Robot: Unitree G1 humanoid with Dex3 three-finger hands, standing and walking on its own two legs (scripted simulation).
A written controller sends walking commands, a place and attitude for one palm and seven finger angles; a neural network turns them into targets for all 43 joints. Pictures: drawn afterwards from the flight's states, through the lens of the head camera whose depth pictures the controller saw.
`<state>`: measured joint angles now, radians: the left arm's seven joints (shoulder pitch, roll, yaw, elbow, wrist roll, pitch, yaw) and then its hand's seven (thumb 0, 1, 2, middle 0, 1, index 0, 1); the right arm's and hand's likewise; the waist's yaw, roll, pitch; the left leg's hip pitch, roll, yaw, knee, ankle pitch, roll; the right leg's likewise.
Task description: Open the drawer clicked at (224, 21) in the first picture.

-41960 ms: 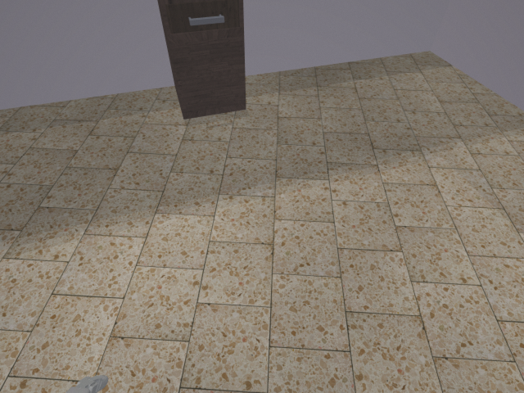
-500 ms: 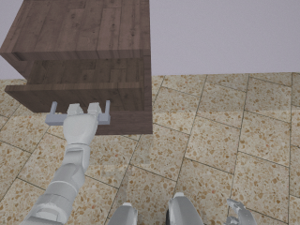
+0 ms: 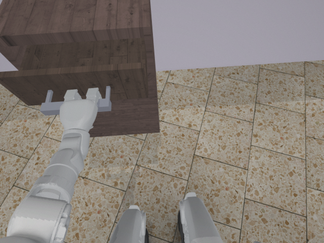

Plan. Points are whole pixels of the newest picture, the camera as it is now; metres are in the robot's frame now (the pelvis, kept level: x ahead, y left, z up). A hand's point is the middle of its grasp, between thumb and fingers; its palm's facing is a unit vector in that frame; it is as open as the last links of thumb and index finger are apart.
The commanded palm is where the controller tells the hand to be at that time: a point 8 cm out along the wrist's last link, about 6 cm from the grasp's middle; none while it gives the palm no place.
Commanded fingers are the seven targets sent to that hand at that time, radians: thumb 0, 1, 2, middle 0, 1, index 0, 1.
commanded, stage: pull the drawer open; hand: left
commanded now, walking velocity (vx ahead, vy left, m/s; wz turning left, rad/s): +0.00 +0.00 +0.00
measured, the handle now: (78, 99) +0.50 +0.22 -0.03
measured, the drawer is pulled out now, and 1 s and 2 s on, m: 0.11 0.16 0.30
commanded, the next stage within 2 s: none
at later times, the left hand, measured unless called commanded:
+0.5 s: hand (86, 130) +0.41 +0.19 -0.04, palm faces -0.06 -0.06 -1.00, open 6.3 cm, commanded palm +0.36 +0.20 +0.00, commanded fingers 0.00 0.90 0.90 -0.40 -1.35 -0.40 -1.35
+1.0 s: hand (85, 139) +0.39 +0.19 -0.04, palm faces -0.05 -0.03 -1.00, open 6.2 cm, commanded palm +0.35 +0.19 +0.00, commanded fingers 0.00 0.90 0.90 -0.40 -1.35 -0.40 -1.35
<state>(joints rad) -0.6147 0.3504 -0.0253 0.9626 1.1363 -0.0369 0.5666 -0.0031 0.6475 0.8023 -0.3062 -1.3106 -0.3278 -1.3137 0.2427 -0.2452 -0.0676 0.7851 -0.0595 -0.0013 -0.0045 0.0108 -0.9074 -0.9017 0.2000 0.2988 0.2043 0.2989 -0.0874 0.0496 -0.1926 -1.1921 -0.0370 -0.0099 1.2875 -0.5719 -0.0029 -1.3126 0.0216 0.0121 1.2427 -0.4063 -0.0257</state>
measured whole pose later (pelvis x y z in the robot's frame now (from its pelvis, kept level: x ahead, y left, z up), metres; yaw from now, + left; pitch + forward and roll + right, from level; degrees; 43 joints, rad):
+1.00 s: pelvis +0.06 +0.00 +0.03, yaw +0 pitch +25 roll +0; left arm -0.18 0.23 -0.14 0.58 1.17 0.08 0.60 0.01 0.64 0.80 -0.29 -1.32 -0.37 -1.32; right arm 0.09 -0.20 -0.04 0.67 -0.07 0.05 -0.02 0.01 -0.91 -0.90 0.20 0.30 0.21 0.30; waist -0.01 0.03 -0.21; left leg -0.97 -0.03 -0.03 1.17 -0.63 0.00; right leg -1.10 0.03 -0.01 1.15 -0.48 -0.03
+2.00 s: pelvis +0.05 -0.01 +0.00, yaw -2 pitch +24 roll +3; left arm 0.47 0.25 -0.06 0.06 1.17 -0.10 0.59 0.02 0.67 0.72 -0.21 -1.28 -0.34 -1.23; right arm 0.04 -0.20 -0.01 0.54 -0.08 0.01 0.03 0.01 -0.91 -0.90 0.20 0.30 0.21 0.30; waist 0.02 0.00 -0.24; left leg -1.01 -0.01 0.01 1.30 -0.70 -0.02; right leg -1.18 0.05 0.03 1.31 -0.54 -0.05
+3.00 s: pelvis +0.02 -0.01 +0.01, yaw +0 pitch +21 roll +2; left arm 0.19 0.24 -0.14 0.30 1.17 0.04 0.66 0.00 -0.49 0.30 -0.32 -1.20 -0.32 -1.20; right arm 0.07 -0.21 -0.03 0.66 -0.06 0.01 -0.05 0.01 -0.91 -0.90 0.20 0.30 0.21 0.30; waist 0.03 0.02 -0.21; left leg -1.01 -0.03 -0.03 1.26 -0.62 -0.02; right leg -1.14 0.02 -0.01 1.24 -0.47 -0.05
